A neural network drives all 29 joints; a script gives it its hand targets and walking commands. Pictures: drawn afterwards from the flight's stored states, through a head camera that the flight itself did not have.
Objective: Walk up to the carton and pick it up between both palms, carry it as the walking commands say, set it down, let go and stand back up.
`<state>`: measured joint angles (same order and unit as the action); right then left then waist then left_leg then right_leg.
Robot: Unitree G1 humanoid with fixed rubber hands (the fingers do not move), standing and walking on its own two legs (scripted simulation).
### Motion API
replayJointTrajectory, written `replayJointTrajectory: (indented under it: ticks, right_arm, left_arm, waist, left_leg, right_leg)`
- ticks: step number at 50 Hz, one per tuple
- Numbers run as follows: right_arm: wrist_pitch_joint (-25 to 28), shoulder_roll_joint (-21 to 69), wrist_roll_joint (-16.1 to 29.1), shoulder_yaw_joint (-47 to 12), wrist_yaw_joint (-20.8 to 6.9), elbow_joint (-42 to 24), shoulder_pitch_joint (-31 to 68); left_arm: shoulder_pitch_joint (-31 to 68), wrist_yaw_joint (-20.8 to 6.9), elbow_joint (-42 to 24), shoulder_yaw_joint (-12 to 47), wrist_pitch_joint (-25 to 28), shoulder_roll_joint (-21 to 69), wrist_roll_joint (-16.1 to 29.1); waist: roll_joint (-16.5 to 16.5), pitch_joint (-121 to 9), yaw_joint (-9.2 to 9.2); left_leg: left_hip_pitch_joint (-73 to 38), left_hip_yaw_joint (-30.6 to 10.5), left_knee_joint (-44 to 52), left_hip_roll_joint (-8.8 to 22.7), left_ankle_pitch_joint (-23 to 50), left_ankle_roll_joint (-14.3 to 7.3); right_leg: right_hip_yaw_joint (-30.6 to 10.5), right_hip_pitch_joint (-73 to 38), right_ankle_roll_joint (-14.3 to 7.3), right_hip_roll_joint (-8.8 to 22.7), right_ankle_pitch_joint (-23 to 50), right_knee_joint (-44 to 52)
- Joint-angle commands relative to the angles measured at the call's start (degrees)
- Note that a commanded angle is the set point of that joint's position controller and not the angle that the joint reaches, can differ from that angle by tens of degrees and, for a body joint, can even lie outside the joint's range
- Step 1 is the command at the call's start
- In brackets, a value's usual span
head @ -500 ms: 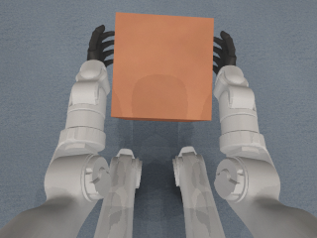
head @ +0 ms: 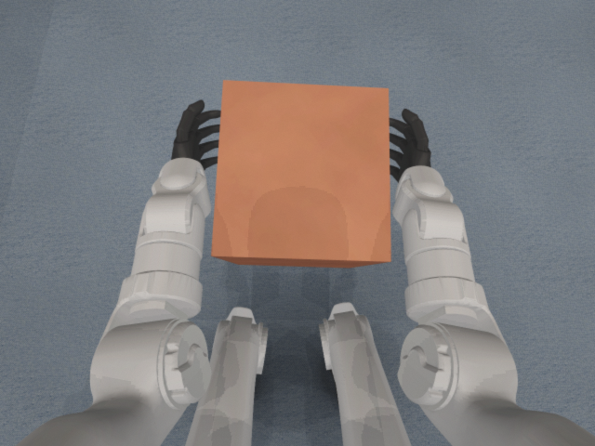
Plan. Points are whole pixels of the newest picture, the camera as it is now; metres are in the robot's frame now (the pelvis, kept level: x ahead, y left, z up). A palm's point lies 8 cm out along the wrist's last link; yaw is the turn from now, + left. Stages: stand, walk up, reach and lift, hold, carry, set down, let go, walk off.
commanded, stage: reach and lift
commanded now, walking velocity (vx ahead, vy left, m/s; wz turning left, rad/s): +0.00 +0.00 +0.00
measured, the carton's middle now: (299, 193) +0.45 -0.01 -0.13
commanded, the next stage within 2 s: none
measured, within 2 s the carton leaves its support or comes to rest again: neither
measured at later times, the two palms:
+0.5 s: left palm (169, 155) +0.45 +0.13 +0.02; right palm (436, 164) +0.44 -0.16 +0.02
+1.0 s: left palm (138, 143) +0.43 +0.13 +0.09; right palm (474, 153) +0.42 -0.16 +0.09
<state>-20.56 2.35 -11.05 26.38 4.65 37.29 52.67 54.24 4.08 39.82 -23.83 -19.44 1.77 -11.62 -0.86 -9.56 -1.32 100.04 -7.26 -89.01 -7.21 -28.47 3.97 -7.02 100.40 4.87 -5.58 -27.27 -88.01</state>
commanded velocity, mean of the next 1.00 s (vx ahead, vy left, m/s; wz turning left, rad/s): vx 0.00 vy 0.00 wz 0.00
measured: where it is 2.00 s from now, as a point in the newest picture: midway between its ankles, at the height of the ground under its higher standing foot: (290, 389)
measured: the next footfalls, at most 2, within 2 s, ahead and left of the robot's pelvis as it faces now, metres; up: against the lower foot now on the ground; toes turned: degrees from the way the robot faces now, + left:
none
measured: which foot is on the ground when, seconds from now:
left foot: down 0.00-1.00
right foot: down 0.00-1.00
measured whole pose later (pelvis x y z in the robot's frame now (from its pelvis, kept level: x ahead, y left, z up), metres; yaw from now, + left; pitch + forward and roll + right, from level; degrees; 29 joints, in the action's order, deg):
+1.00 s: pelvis +0.05 +0.00 +0.14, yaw +0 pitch +27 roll +0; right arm -17.3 7.8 -12.3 22.6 3.7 32.9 30.7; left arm 32.2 2.6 34.9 -21.6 -16.5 7.6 -13.3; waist -0.5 -10.2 -1.0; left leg 61.1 -9.1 -57.2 -5.2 -22.4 2.3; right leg -8.3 61.5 3.0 -4.4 -21.2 -56.2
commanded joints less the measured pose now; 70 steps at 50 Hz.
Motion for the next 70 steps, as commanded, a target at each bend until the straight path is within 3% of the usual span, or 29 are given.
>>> replayJointTrajectory:
  ticks: [1, 26, 45, 70]
  right_arm:
    - [1.5, 61.7, 9.6, -33.1, -15.0, 0.3, 39.8]
    - [3.8, 62.7, 8.3, -35.1, -14.8, -0.7, 26.4]
    - [4.5, 63.3, 6.4, -37.3, -15.0, -2.9, 13.3]
    - [0.6, 63.7, 4.3, -38.6, -17.2, -6.3, 4.1]
  left_arm:
    - [36.4, -14.0, 1.5, 30.9, 0.8, 62.7, 8.6]
    - [23.0, -14.0, 0.7, 32.3, 2.7, 63.9, 7.1]
    - [10.8, -14.9, -1.9, 34.2, 3.5, 64.6, 5.5]
    - [1.6, -17.3, -6.4, 36.3, -0.5, 65.9, 4.2]
  waist:
    - [-0.5, -56.1, -0.78]
    - [0.0, -48.0, -0.32]
    - [0.2, -40.7, -0.03]
    - [0.6, -28.8, -0.29]
  left_leg:
    - [-31.9, 10.4, 11.0, -3.8, 13.9, -1.2]
    - [-45.1, 7.2, 24.0, -2.6, 16.3, -1.9]
    - [-57.6, 4.8, 35.7, -1.3, 23.7, -2.4]
    - [-74.6, 4.2, 53.0, 0.1, 27.0, -2.6]
  right_leg:
    - [11.4, -33.4, -1.7, -4.2, 14.1, 9.6]
    - [8.7, -47.1, -1.9, -3.8, 17.0, 22.6]
    - [5.8, -59.8, -2.5, -2.5, 24.6, 34.7]
    - [5.1, -77.9, -3.0, -1.0, 28.2, 51.0]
